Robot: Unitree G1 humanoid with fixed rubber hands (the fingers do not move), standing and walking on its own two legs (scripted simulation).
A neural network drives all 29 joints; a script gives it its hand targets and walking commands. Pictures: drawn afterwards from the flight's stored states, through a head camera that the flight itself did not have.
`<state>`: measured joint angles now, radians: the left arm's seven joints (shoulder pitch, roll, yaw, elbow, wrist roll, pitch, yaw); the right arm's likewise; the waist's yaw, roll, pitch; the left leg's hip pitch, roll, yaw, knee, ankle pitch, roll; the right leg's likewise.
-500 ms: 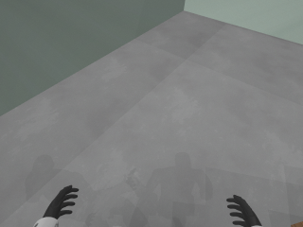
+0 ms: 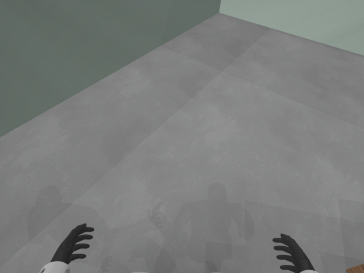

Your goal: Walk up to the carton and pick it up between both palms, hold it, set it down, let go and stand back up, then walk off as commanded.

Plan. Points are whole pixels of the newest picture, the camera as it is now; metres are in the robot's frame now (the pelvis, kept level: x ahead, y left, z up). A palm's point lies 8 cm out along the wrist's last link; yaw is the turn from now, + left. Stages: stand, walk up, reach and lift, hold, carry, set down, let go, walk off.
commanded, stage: walk up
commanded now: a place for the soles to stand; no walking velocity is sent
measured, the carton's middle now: out of the picture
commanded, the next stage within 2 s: none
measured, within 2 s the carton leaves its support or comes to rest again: neither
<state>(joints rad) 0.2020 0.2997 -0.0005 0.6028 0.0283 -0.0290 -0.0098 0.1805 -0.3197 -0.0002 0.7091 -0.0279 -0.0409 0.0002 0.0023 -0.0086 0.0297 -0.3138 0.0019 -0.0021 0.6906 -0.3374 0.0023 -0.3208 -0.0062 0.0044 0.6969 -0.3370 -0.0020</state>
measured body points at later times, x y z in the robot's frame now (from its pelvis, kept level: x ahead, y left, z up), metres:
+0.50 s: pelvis -0.07 -0.04 -0.01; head -0.03 -0.06 +0.44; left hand +0.17 +0.18 -0.10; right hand -0.07 -0.39 -0.09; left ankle -0.01 +0.04 -0.71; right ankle -0.01 -0.16 -0.72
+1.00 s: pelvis -0.15 -0.09 +0.00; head -0.13 -0.11 +0.44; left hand +0.17 +0.04 -0.08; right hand -0.26 -0.43 -0.08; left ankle -0.04 -0.01 -0.70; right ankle -0.20 -0.24 -0.72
